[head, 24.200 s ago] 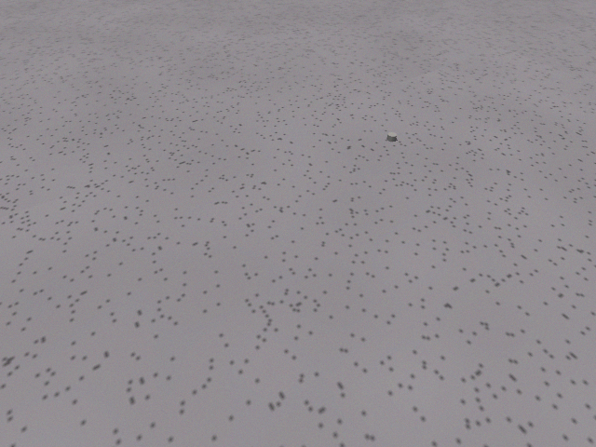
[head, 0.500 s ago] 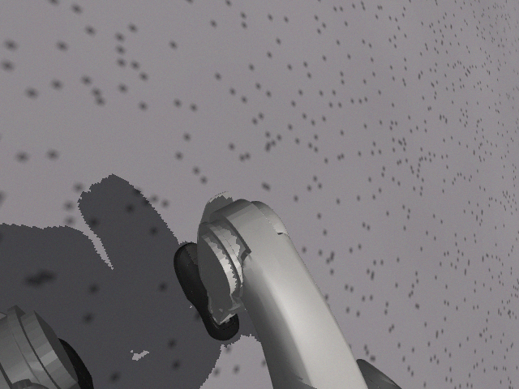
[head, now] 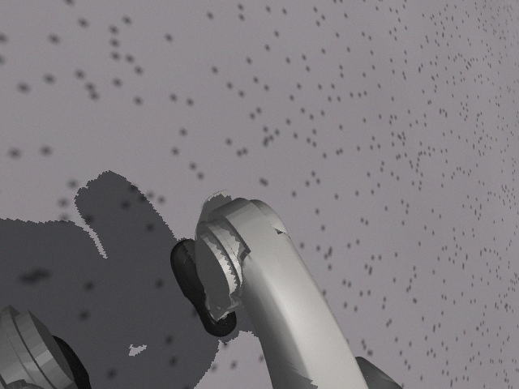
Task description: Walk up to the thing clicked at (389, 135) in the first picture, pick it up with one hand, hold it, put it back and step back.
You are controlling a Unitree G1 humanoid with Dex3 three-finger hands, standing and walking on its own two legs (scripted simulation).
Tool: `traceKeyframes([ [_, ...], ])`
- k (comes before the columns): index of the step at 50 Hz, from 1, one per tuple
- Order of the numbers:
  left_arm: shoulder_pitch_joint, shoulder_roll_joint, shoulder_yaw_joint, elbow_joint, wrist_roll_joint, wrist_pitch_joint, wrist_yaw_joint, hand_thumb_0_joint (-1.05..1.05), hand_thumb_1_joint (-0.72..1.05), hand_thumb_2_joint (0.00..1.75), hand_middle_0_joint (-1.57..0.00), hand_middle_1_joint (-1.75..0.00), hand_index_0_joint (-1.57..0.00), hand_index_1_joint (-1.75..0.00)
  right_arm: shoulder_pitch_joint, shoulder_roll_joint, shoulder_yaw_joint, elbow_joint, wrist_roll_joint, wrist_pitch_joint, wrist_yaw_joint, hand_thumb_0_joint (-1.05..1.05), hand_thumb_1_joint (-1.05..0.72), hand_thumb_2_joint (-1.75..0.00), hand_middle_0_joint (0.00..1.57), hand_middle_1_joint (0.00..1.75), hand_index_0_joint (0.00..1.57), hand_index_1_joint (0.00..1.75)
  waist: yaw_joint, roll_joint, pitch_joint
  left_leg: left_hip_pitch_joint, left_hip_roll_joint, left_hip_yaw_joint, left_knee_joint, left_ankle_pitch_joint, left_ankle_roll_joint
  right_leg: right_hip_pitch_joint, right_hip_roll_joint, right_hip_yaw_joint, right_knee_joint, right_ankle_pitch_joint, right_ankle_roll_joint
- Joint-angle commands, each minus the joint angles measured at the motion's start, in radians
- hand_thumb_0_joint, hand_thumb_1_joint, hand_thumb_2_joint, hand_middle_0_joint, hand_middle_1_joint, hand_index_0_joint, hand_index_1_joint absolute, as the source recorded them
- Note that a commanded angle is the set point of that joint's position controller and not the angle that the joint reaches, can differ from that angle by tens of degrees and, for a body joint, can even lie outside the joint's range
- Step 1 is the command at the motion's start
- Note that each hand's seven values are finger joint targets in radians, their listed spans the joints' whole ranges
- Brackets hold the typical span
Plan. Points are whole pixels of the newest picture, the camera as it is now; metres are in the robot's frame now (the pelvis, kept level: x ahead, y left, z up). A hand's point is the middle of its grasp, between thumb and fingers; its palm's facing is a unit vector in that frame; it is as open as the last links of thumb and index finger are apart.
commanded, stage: close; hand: left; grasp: from above
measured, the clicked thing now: out of the picture +0.50 +0.31 -0.30
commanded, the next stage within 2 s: settle in 1.32 s
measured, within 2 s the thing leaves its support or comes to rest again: leaves its support in 1.68 s
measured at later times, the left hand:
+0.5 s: hand out of the picture +0.49 +0.29 -0.27, palm faces -0.41 -0.17 -0.90, open 10.9 cm
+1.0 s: hand out of the picture +0.49 +0.30 -0.27, palm faces -0.43 -0.16 -0.89, open 8.5 cm
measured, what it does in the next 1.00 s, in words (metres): stands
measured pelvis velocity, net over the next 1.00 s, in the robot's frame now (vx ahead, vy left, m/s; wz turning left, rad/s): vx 0.00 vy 0.00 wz -0.01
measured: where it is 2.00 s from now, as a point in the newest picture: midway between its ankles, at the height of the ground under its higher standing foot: (151, 352)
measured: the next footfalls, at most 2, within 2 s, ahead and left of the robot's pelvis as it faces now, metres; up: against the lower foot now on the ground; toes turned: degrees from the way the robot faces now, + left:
none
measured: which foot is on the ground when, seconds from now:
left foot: down 0.00-1.00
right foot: down 0.00-1.00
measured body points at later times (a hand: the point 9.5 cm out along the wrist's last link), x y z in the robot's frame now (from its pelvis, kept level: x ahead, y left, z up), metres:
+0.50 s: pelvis +0.00 +0.00 +0.00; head +0.30 +0.13 +0.30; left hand +0.51 +0.30 -0.22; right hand +0.02 -0.23 -0.04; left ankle +0.06 +0.12 -0.28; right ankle +0.14 -0.13 -0.28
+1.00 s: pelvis +0.00 +0.00 +0.00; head +0.30 +0.13 +0.30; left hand +0.51 +0.30 -0.22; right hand +0.01 -0.24 -0.04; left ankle +0.06 +0.12 -0.28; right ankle +0.14 -0.13 -0.28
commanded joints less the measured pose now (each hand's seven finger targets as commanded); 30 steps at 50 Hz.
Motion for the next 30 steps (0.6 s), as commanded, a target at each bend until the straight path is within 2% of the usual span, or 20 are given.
traceKeyframes([
  [1, -0.244, 0.204, 0.008, -0.137, 0.002, -0.013, 0.039, 0.0, -0.18, 0.71, -0.27, -0.88, -0.3, -0.84, 0.225, -0.348, -0.098, 0.04, 0.005, 0.01, -0.014, 0.0, -0.89, -0.9, 0.2, 0.3, 0.2, 0.3, -0.075, 0.618, -0.638, 0.504, 0.046, 0.088, -0.269, 0.256, -0.009, 0.394, 0.029, -0.125, -0.166, 0.251, -0.097],
  [2, -0.24, 0.209, 0.006, -0.121, 0.004, -0.009, 0.041, 0.0, -0.18, 0.71, -0.28, -0.87, -0.31, -0.84, 0.225, -0.34, -0.096, 0.041, 0.003, 0.014, -0.015, 0.0, -0.89, -0.9, 0.2, 0.3, 0.2, 0.3, -0.073, 0.617, -0.66, 0.507, 0.046, 0.091, -0.273, 0.246, -0.007, 0.422, 0.036, -0.123, -0.17, 0.25, -0.096],
  [4, -0.245, 0.183, 0.002, -0.12, 0.006, -0.009, 0.045, 0.0, -0.16, 0.7, -0.28, -0.86, -0.31, -0.83, 0.221, -0.346, -0.098, 0.043, 0.004, 0.01, -0.014, 0.0, -0.89, -0.9, 0.2, 0.3, 0.2, 0.3, -0.082, 0.626, -0.637, 0.519, 0.05, 0.081, -0.263, 0.266, -0.014, 0.373, 0.027, -0.129, -0.159, 0.258, -0.1],
  [6, -0.22, 0.157, -0.021, -0.085, -0.001, -0.005, 0.041, 0.0, -0.15, 0.7, -0.3, -0.85, -0.33, -0.82, 0.222, -0.338, -0.093, 0.04, 0.001, 0.012, -0.012, 0.0, -0.9, -0.9, 0.2, 0.3, 0.2, 0.3, -0.092, 0.594, -0.632, 0.491, 0.045, 0.089, -0.265, 0.246, -0.005, 0.405, 0.036, -0.128, -0.168, 0.257, -0.094],
  [8, -0.249, 0.194, -0.008, -0.106, 0.0, -0.009, 0.049, 0.0, -0.1, 0.69, -0.34, -0.84, -0.37, -0.81, 0.217, -0.344, -0.098, 0.047, 0.006, 0.016, -0.02, 0.0, -0.89, -0.9, 0.2, 0.3, 0.2, 0.3, -0.081, 0.604, -0.641, 0.488, 0.048, 0.084, -0.275, 0.227, -0.007, 0.403, 0.035, -0.128, -0.175, 0.241, -0.095],
  [9, -0.242, 0.193, -0.004, -0.1, -0.002, -0.007, 0.049, 0.0, -0.09, 0.67, -0.35, -0.83, -0.38, -0.79, 0.219, -0.347, -0.103, 0.046, 0.007, 0.017, -0.02, 0.0, -0.9, -0.9, 0.2, 0.3, 0.2, 0.3, -0.081, 0.618, -0.638, 0.496, 0.047, 0.084, -0.286, 0.225, -0.009, 0.407, 0.034, -0.125, -0.172, 0.238, -0.098],
  [11, -0.234, 0.161, -0.026, -0.094, 0.005, -0.004, 0.046, 0.0, -0.09, 0.66, -0.33, -0.85, -0.37, -0.81, 0.211, -0.334, -0.092, 0.045, 0.003, 0.015, -0.017, 0.0, -0.89, -0.9, 0.2, 0.3, 0.2, 0.3, -0.084, 0.608, -0.631, 0.494, 0.048, 0.084, -0.269, 0.241, -0.008, 0.389, 0.034, -0.13, -0.161, 0.251, -0.095],
  [13, -0.242, 0.148, -0.035, -0.091, -0.013, -0.009, 0.047, 0.0, -0.06, 0.63, -0.36, -0.83, -0.39, -0.78, 0.206, -0.339, -0.091, 0.042, 0.006, 0.013, -0.018, 0.0, -0.9, -0.9, 0.2, 0.3, 0.2, 0.3, -0.094, 0.595, -0.614, 0.479, 0.046, 0.081, -0.269, 0.223, -0.005, 0.386, 0.035, -0.131, -0.168, 0.24, -0.094],
  [15, -0.253, 0.186, -0.019, -0.104, -0.004, -0.011, 0.053, 0.0, -0.03, 0.61, -0.38, -0.81, -0.41, -0.77, 0.21, -0.348, -0.092, 0.043, 0.006, 0.011, -0.022, 0.0, -0.89, -0.9, 0.2, 0.3, 0.2, 0.3, -0.088, 0.59, -0.63, 0.49, 0.048, 0.079, -0.276, 0.229, -0.007, 0.4, 0.034, -0.13, -0.175, 0.246, -0.094],
  [19, -0.246, 0.163, -0.028, -0.112, -0.009, -0.008, 0.053, 0.0, 0.03, 0.56, -0.42, -0.77, -0.46, -0.72, 0.204, -0.342, -0.083, 0.049, -0.002, 0.006, -0.014, 0.0, -0.89, -0.9, 0.2, 0.3, 0.2, 0.3, -0.097, 0.63, -0.62, 0.524, 0.053, 0.073, -0.274, 0.268, -0.014, 0.379, 0.028, -0.131, -0.158, 0.267, -0.093],
  [20, -0.254, 0.17, -0.026, -0.105, -0.006, -0.004, 0.056, 0.0, 0.03, 0.56, -0.42, -0.77, -0.47, -0.73, 0.199, -0.347, -0.085, 0.044, 0.002, 0.007, -0.018, 0.0, -0.89, -0.9, 0.2, 0.3, 0.2, 0.3, -0.092, 0.613, -0.624, 0.519, 0.052, 0.073, -0.276, 0.256, -0.014, 0.38, 0.03, -0.132, -0.164, 0.26, -0.095],
  [21, -0.254, 0.179, -0.025, -0.11, 0.0, -0.001, 0.055, 0.0, 0.05, 0.55, -0.44, -0.76, -0.48, -0.71, 0.205, -0.342, -0.084, 0.049, 0.002, 0.008, -0.018, 0.0, -0.9, -0.9, 0.2, 0.3, 0.2, 0.3, -0.097, 0.629, -0.63, 0.523, 0.053, 0.075, -0.28, 0.255, -0.014, 0.382, 0.031, -0.129, -0.165, 0.26, -0.095],
  [23, -0.258, 0.195, -0.006, -0.109, 0.001, 0.004, 0.062, 0.0, 0.08, 0.53, -0.46, -0.74, -0.51, -0.7, 0.212, -0.347, -0.09, 0.057, 0.003, 0.012, -0.018, 0.0, -0.89, -0.9, 0.2, 0.3, 0.2, 0.3, -0.086, 0.654, -0.64, 0.528, 0.054, 0.074, -0.285, 0.262, -0.016, 0.387, 0.029, -0.126, -0.164, 0.266, -0.098],
  [24, -0.258, 0.179, -0.009, -0.109, 0.005, 0.007, 0.058, 0.0, 0.09, 0.51, -0.47, -0.73, -0.51, -0.68, 0.215, -0.346, -0.088, 0.055, 0.0, 0.011, -0.015, 0.0, -0.89, -0.9, 0.2, 0.3, 0.2, 0.3, -0.092, 0.643, -0.636, 0.525, 0.054, 0.07, -0.277, 0.277, -0.016, 0.374, 0.027, -0.131, -0.158, 0.274, -0.095],
  [26, -0.245, 0.173, -0.024, -0.079, 0.002, 0.013, 0.052, 0.0, 0.12, 0.51, -0.49, -0.73, -0.54, -0.68, 0.199, -0.345, -0.082, 0.042, 0.001, 0.011, -0.015, 0.0, -0.89, -0.9, 0.2, 0.3, 0.2, 0.3, -0.097, 0.619, -0.605, 0.487, 0.048, 0.082, -0.27, 0.241, -0.01, 0.377, 0.029, -0.129, -0.166, 0.251, -0.096],
  [28, -0.255, 0.189, -0.008, -0.109, -0.003, 0.014, 0.049, 0.0, 0.15, 0.49, -0.5, -0.72, -0.55, -0.67, 0.212, -0.353, -0.086, 0.047, 0.005, 0.011, -0.017, 0.0, -0.89, -0.9, 0.2, 0.3, 0.2, 0.3, -0.091, 0.62, -0.613, 0.495, 0.051, 0.075, -0.277, 0.253, -0.012, 0.372, 0.027, -0.129, -0.166, 0.253, -0.098],
  [30, -0.236, 0.185, -0.015, -0.084, -0.01, 0.016, 0.037, 0.0, 0.19, 0.46, -0.53, -0.7, -0.59, -0.64, 0.202, -0.346, -0.082, 0.042, 0.003, 0.009, -0.017, 0.0, -0.89, -0.9, 0.2, 0.3, 0.2, 0.3, -0.09, 0.605, -0.601, 0.484, 0.05, 0.081, -0.276, 0.23, -0.01, 0.375, 0.03, -0.127, -0.171, 0.235, -0.098],
])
